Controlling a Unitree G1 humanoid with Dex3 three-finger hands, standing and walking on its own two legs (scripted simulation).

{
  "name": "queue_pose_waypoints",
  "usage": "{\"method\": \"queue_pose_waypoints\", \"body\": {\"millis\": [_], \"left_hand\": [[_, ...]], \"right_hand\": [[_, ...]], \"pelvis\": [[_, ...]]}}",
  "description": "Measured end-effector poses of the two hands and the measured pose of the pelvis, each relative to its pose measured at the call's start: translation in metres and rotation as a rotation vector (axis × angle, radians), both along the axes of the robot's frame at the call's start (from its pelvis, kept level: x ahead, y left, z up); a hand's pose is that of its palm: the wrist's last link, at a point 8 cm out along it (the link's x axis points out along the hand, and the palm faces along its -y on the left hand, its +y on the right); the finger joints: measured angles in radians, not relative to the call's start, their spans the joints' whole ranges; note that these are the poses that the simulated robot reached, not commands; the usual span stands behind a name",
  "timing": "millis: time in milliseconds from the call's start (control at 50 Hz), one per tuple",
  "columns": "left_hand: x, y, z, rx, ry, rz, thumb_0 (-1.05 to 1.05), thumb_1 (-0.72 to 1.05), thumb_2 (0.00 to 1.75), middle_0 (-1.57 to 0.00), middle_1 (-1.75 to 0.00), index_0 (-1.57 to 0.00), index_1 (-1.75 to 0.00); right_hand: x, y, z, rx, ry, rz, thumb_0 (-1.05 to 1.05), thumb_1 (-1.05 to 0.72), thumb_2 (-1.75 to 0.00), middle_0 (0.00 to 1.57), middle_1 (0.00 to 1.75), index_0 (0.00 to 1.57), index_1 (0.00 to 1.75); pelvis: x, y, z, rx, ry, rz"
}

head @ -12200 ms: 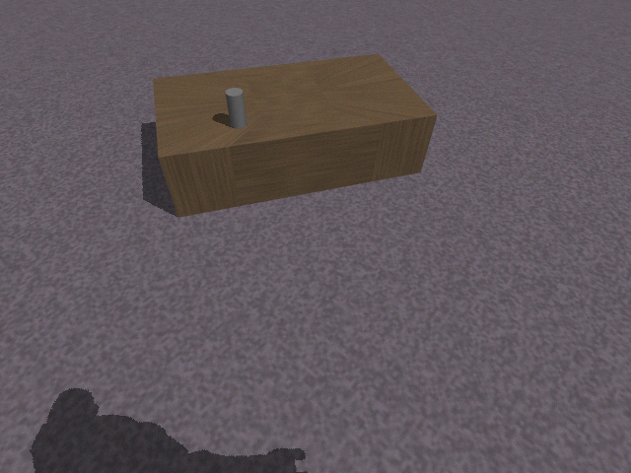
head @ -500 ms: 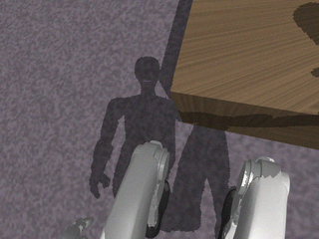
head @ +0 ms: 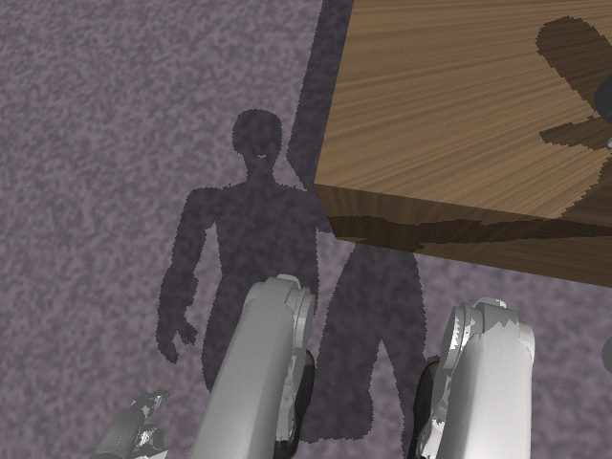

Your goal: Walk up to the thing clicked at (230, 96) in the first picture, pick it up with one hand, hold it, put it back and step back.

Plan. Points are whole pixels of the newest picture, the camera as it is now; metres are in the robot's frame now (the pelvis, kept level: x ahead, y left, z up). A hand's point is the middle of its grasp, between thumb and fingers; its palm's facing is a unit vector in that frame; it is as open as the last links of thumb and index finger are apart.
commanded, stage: close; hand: right
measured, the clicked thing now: out of the picture +0.55 -0.32 +0.02
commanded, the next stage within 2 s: settle in 0.70 s
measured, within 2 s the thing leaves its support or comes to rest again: leaves its support in 1.08 s
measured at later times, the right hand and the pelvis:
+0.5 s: hand out of the picture +0.53 -0.32 +0.02, palm faces +0.33 +0.94 -0.01, open 12.3 cm; pelvis +0.00 +0.00 +0.00, yaw +0 degrees
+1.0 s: hand out of the picture +0.53 -0.32 +0.02, palm faces +0.32 +0.95 -0.03, open 10.2 cm; pelvis +0.00 +0.00 +0.01, yaw +0 degrees
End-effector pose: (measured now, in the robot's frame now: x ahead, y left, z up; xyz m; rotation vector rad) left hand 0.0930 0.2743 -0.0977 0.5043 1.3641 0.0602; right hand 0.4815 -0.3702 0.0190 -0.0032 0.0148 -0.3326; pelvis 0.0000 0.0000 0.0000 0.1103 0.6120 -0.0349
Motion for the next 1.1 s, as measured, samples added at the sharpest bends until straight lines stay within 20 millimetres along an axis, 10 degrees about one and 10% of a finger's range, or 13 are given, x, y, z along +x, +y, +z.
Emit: {"method": "queue_pose_waypoints", "body": {"millis": [180, 620, 1100], "left_hand": [[-0.004, -0.006, -0.003, -0.020, 0.011, 0.014, 0.00, 0.90, 0.90, -0.20, -0.30, -0.20, -0.31], [-0.020, -0.004, 0.000, 0.003, 0.051, 0.029, 0.00, 0.92, 0.87, -0.20, -0.29, -0.21, -0.29], [-0.010, -0.006, 0.014, -0.006, 0.020, 0.060, 0.00, 0.91, 0.88, -0.20, -0.29, -0.21, -0.29]], "right_hand": [[-0.002, 0.005, -0.001, -0.002, 0.004, -0.001, -0.01, 0.36, -0.08, 0.14, 0.10, 0.12, 0.10], [0.014, 0.005, 0.001, -0.011, -0.009, -0.016, 0.00, 0.18, -0.38, 0.88, 0.62, 0.90, 0.64], [0.001, 0.009, 0.012, -0.013, 0.035, 0.001, -0.01, 0.50, -1.04, 0.75, 1.12, 0.76, 1.14]], "pelvis": [[0.000, 0.000, 0.002, -0.002, 0.005, -0.001], [-0.001, -0.002, -0.002, 0.005, -0.001, 0.000], [0.002, -0.001, 0.016, 0.001, 0.005, -0.006]]}}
